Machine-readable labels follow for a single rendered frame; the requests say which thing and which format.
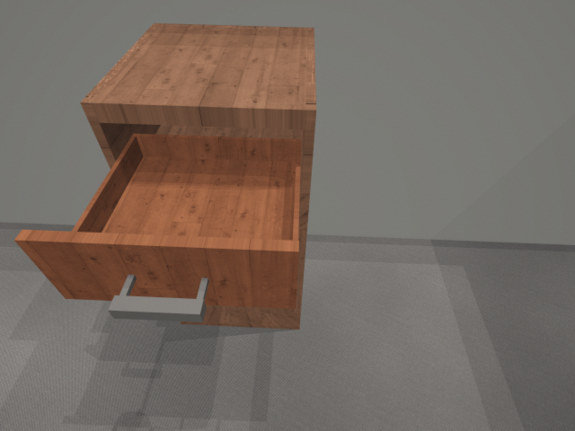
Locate cabinet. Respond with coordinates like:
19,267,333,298
80,23,316,330

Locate handle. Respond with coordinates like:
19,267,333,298
108,275,209,322

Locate drawer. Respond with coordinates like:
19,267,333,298
14,134,301,309

